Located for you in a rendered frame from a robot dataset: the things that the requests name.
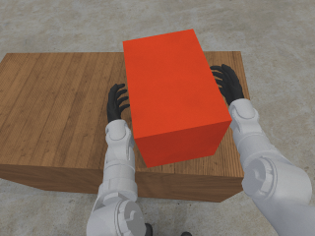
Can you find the robot left hand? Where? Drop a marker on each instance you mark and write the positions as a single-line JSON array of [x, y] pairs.
[[113, 110]]

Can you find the robot right upper arm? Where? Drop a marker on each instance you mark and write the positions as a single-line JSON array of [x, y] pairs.
[[282, 193]]

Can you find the carton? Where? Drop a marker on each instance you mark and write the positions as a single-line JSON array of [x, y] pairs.
[[177, 109]]

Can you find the robot left upper arm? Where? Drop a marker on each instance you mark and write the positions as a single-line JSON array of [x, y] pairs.
[[122, 218]]

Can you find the robot left forearm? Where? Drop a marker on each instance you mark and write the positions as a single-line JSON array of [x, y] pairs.
[[119, 169]]

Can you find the pedestal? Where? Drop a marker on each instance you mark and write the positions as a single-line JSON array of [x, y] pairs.
[[53, 115]]

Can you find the robot right hand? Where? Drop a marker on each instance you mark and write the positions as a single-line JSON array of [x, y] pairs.
[[231, 87]]

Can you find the robot right forearm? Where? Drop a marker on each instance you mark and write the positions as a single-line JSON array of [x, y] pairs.
[[249, 138]]

